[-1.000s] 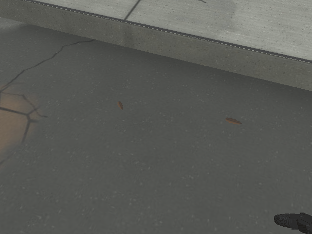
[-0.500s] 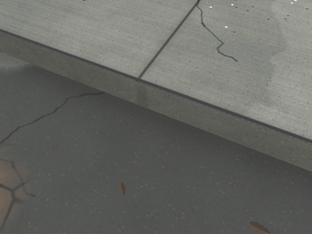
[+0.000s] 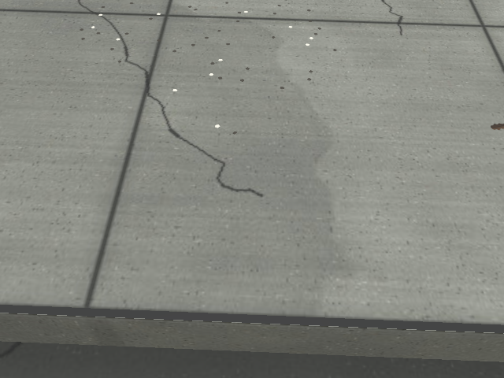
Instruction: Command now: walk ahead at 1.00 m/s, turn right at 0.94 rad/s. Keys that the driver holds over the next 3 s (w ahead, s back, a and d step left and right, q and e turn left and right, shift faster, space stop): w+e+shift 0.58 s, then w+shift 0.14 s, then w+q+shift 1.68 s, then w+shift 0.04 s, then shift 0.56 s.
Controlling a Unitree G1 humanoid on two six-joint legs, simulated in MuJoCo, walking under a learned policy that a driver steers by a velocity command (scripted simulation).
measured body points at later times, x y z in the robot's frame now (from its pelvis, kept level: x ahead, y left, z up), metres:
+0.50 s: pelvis +0.43 -0.05 +0.00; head +0.46 -0.05 +0.45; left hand +0.51 +0.22 -0.14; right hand +0.60 -0.32 -0.03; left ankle +0.56 +0.05 -0.42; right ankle +0.35 -0.05 -0.74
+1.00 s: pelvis +0.85 -0.24 +0.18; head +0.88 -0.25 +0.62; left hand +1.20 -0.32 +0.18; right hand +0.61 -0.37 +0.06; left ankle +0.76 -0.03 -0.55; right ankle +0.93 -0.43 -0.52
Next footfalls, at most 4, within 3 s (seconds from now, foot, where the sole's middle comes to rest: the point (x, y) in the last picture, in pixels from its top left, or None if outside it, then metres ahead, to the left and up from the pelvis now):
0.26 right None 0.39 -0.07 -0.77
0.64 left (283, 235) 0.79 -0.05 -0.59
1.04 right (414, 186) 0.97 -0.44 -0.59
1.46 left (390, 80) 1.46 -0.45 -0.59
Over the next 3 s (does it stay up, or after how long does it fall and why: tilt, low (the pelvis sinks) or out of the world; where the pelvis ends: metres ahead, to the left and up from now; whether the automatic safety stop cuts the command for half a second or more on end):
stays up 2.40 -0.17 0.18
